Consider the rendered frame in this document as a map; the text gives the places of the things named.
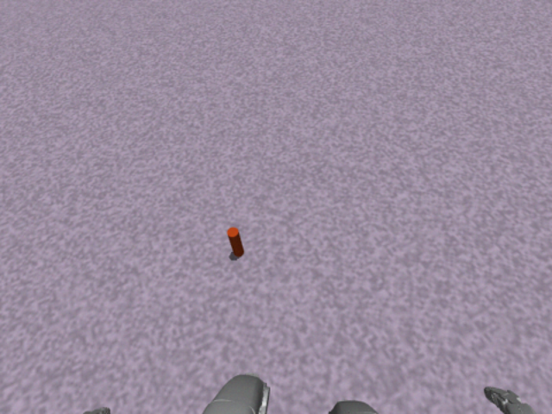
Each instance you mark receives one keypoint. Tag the can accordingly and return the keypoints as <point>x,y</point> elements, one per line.
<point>235,241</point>

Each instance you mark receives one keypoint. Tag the right robot hand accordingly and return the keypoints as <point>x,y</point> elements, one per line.
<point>507,401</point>

